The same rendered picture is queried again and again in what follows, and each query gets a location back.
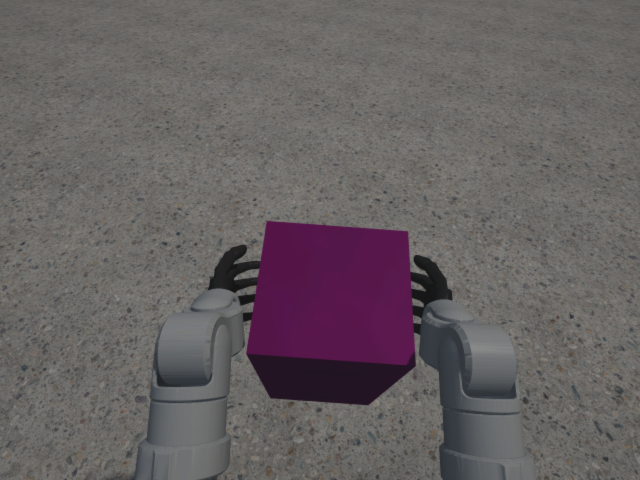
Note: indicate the left robot hand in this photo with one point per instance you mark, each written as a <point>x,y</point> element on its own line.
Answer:
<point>226,271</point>

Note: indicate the robot right forearm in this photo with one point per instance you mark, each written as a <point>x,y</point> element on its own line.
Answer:
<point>479,392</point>

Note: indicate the robot left forearm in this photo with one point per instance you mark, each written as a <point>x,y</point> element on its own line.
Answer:
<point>186,437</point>

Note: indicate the carton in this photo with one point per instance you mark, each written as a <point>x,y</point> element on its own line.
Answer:
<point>332,319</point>

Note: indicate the right robot hand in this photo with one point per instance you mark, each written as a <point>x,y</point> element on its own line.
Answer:
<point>435,285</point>

